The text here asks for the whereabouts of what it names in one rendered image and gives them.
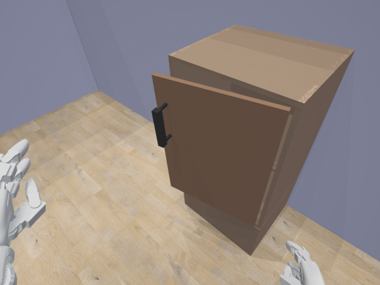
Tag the left robot forearm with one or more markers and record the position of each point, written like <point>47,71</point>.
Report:
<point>7,273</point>

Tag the cupboard door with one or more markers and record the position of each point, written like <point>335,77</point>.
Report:
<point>223,144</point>

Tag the handle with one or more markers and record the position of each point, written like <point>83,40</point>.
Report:
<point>159,126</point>

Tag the robot right hand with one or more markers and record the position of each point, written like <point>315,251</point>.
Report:
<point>307,274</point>

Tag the robot left hand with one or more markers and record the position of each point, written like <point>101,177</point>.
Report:
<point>12,171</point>

